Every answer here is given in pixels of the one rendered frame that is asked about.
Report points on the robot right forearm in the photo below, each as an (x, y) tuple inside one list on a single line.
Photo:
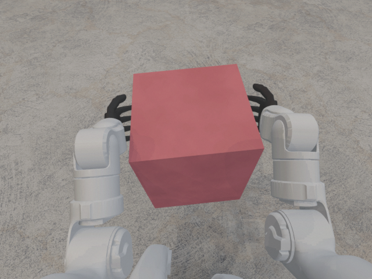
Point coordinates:
[(294, 139)]

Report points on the robot left forearm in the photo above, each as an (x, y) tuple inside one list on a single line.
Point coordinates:
[(96, 163)]

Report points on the left robot thigh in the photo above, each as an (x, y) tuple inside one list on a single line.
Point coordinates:
[(155, 263)]

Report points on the carton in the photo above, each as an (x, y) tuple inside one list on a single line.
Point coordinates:
[(193, 135)]

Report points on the robot left upper arm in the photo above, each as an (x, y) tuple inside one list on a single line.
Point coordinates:
[(98, 253)]

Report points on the robot right hand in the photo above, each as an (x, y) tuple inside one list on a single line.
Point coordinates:
[(268, 101)]

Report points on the robot left hand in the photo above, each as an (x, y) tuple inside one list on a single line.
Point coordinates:
[(114, 112)]

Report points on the robot right upper arm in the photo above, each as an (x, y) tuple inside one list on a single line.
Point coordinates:
[(302, 240)]

